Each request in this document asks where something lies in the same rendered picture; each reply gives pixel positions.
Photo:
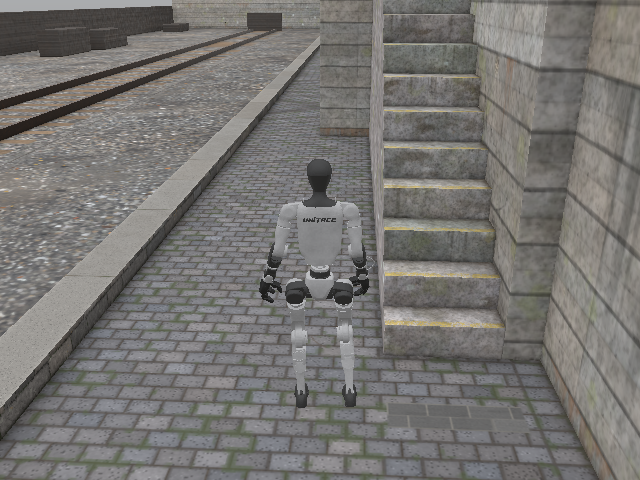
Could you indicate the robot right upper arm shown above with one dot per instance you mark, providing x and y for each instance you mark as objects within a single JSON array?
[{"x": 350, "y": 211}]

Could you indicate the left robot hand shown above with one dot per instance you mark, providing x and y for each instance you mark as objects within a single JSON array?
[{"x": 265, "y": 287}]

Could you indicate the humanoid robot head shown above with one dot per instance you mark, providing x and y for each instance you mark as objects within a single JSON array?
[{"x": 319, "y": 174}]

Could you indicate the left robot forearm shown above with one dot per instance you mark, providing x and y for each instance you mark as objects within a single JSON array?
[{"x": 271, "y": 266}]

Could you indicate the right robot forearm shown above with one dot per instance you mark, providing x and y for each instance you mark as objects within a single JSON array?
[{"x": 360, "y": 265}]

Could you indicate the right robot hand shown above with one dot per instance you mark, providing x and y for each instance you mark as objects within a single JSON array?
[{"x": 364, "y": 283}]

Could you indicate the robot left upper arm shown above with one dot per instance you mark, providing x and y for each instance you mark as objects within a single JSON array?
[{"x": 288, "y": 212}]

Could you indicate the robot left shin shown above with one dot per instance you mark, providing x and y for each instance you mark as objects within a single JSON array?
[{"x": 299, "y": 363}]

